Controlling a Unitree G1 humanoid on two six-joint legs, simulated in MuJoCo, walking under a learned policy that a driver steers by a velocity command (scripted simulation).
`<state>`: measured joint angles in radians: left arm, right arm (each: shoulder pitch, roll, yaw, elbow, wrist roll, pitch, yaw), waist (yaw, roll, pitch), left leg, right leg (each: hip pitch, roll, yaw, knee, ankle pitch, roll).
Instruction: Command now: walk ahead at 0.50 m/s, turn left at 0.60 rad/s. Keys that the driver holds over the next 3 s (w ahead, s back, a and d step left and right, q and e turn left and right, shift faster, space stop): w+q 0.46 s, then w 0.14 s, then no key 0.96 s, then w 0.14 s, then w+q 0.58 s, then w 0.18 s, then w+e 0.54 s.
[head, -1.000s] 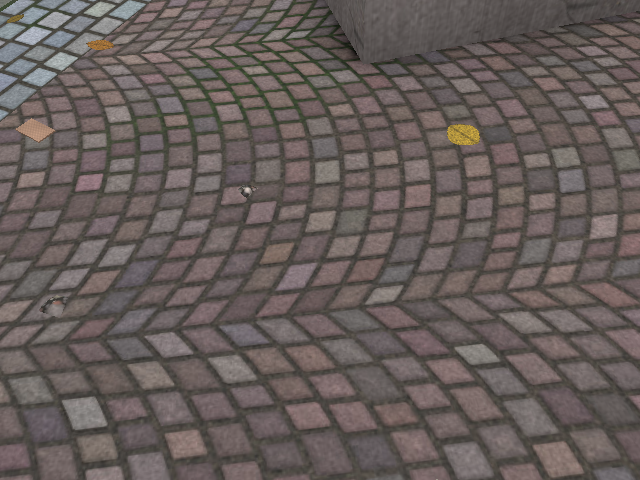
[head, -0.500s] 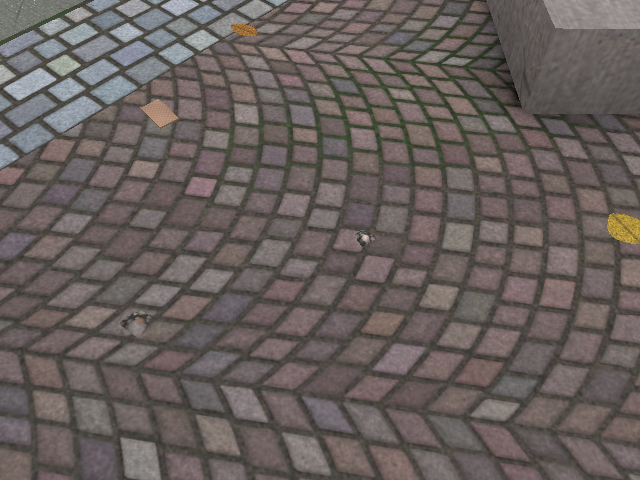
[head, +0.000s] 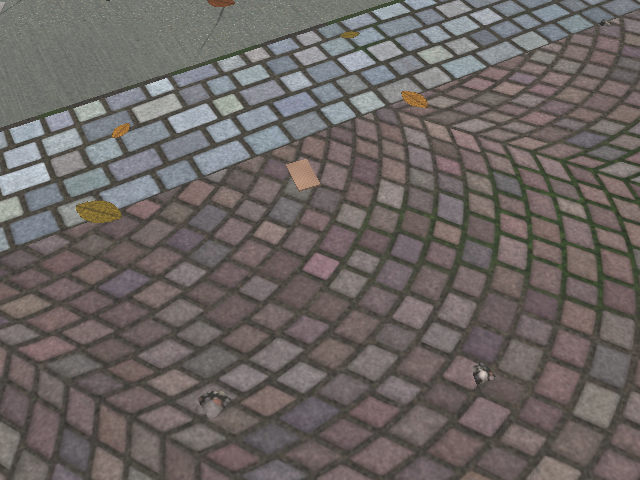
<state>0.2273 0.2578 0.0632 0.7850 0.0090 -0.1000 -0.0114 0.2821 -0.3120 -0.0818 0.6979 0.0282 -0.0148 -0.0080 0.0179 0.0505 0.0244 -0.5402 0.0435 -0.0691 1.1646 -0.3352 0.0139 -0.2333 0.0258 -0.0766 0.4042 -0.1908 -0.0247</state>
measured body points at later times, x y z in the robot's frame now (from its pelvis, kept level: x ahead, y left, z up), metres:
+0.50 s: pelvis +0.26 +0.09 +0.00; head +0.30 +0.11 +0.44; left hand +0.32 +0.40 -0.11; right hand +0.46 -0.14 -0.10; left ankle +0.28 +0.16 -0.74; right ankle +0.29 -0.08 -0.66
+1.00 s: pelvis +0.49 +0.11 -0.01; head +0.53 +0.12 +0.44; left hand +0.54 +0.40 -0.12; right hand +0.69 -0.11 -0.13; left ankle +0.40 +0.23 -0.70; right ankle +0.62 +0.06 -0.74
